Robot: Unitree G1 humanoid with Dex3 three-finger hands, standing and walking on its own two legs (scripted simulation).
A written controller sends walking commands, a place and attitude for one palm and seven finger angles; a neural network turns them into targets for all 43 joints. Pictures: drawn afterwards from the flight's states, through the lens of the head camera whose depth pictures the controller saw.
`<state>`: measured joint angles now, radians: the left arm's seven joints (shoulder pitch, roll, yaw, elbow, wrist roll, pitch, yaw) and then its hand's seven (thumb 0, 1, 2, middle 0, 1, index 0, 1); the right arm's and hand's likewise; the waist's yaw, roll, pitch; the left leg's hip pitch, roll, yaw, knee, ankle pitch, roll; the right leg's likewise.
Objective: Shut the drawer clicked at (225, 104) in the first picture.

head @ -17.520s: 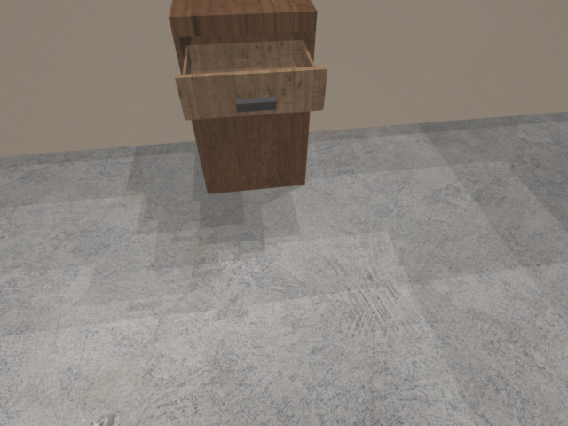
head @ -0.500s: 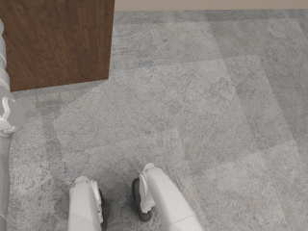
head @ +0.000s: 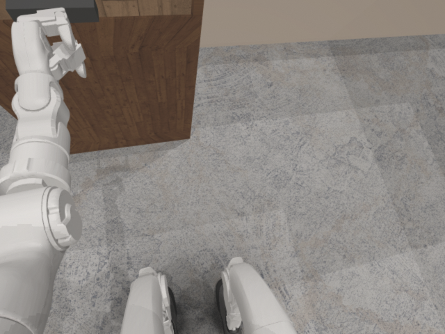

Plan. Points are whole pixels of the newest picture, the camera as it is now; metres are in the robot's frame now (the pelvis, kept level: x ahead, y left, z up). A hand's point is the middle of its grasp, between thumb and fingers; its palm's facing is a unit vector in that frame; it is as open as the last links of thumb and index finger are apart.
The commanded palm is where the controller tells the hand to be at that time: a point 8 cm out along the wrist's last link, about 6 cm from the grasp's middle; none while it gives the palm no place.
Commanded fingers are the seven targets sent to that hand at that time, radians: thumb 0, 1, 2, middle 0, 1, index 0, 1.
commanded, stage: draw the hand back to the body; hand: left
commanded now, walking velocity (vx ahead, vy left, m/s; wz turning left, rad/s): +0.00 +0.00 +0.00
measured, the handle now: out of the picture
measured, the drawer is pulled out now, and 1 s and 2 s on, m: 0.00 0.00 0.00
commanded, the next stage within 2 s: step back with the hand held close in 1.48 s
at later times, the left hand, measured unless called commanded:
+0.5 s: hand (19, 82) +0.45 +0.19 +0.13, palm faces +0.13 -0.99 -0.05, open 3.3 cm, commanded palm +0.41 +0.23 +0.14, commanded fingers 0.00 0.90 0.90 -1.40 -1.60 -1.40 -1.60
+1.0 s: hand out of the picture +0.29 +0.22 +0.23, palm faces +0.30 -0.91 -0.29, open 3.3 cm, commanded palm +0.24 +0.26 +0.25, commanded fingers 0.00 0.90 0.90 -1.40 -1.60 -1.40 -1.60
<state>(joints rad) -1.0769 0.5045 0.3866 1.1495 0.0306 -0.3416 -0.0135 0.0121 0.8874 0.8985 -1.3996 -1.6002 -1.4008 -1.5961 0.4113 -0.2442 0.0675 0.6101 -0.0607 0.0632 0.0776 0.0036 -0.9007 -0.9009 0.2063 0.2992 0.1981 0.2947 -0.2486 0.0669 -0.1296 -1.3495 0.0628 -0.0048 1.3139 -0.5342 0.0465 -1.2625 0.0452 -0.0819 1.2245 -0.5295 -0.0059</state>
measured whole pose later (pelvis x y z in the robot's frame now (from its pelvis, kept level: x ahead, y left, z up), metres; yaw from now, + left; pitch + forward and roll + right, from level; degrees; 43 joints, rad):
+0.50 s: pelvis +0.05 -0.01 +0.07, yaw +3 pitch +19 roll -3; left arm -0.42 0.29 0.23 0.60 -0.14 -0.33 -0.07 0.02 0.90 0.90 -1.40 -1.60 -1.40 -1.60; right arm 0.34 -0.25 0.02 0.55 0.03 0.08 0.04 0.01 -0.90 -0.90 0.21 0.30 0.20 0.29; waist -0.08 0.04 -0.16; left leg -0.81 0.03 0.00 0.97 -0.48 0.03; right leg -0.74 0.04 -0.05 0.89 -0.48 -0.01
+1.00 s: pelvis +0.03 +0.00 +0.12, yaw +3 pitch -1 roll -1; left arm 0.16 0.31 0.12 -0.06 -0.07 -0.04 0.09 0.02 0.90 0.90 -1.40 -1.60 -1.40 -1.60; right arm 0.18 -0.24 0.07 0.53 0.04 0.03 -0.08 0.01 -0.90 -0.90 0.20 0.30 0.20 0.29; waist 0.03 0.06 -0.03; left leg -0.23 -0.01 0.03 0.54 -0.29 0.03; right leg -0.18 0.01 -0.02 0.50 -0.30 0.00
